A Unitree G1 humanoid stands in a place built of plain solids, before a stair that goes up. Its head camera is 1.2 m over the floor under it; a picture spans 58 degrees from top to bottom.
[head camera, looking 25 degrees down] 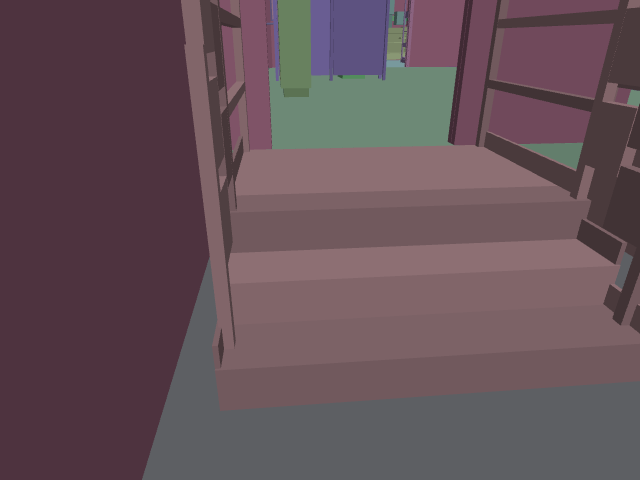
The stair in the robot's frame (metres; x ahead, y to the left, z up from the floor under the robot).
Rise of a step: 0.19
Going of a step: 0.26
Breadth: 1.60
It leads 5 degrees to the left of straight ahead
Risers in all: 3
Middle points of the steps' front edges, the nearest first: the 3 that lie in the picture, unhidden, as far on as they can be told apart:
1.21 -0.44 0.19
1.46 -0.42 0.37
1.72 -0.39 0.56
